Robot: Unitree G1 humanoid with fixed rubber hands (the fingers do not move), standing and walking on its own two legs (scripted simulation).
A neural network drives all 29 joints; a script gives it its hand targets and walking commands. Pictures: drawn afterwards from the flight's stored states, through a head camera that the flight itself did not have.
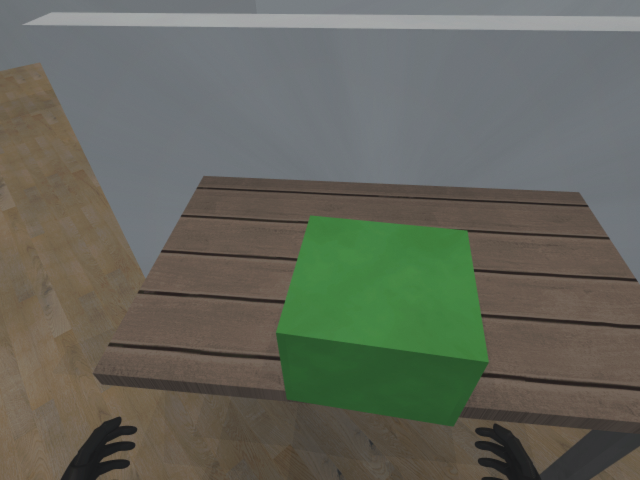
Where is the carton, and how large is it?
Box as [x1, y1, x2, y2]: [276, 215, 488, 426]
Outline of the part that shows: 310,215 276,330 287,399 453,426 488,362 467,231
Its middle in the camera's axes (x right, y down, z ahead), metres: +0.09 +0.11 +0.57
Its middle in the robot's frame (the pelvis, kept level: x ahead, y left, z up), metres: +0.36 -0.09 +0.01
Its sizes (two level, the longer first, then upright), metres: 0.235 0.214 0.172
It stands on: a table, 0.68 m high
